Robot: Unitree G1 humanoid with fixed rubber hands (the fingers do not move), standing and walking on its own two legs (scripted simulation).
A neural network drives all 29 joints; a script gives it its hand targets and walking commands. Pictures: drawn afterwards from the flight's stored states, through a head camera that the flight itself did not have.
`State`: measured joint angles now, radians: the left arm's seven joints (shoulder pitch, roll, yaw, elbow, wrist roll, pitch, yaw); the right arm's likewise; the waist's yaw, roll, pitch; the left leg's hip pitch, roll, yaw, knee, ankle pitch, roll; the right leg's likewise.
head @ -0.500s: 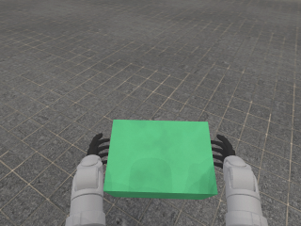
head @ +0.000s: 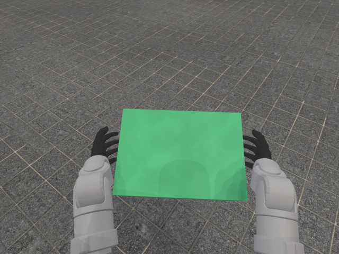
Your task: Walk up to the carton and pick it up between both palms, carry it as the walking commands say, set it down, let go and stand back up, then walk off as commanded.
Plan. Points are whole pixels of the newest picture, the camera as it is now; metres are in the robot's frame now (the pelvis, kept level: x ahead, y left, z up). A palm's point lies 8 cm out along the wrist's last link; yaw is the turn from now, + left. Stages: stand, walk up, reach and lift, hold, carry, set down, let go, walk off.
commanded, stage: carry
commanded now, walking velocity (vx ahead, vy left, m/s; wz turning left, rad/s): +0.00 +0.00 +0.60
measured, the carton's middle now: (179, 158) +0.35 -0.02 +0.01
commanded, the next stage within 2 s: none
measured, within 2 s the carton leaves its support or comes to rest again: neither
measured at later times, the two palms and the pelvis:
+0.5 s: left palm (49, 179) +0.26 +0.25 +0.10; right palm (212, 141) +0.34 -0.10 +0.09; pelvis -0.07 +0.02 -0.01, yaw +15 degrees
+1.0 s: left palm out of the picture +0.10 +0.35 +0.07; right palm (153, 166) +0.29 +0.04 +0.07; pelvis -0.12 +0.02 +0.00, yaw +32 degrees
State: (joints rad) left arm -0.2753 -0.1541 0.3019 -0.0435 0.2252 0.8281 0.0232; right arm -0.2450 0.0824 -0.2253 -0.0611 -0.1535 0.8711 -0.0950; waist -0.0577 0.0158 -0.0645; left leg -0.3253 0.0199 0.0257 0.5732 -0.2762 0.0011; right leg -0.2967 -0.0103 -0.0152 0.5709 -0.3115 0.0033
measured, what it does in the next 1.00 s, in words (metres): walks backwards, turning left: left foot, then right foot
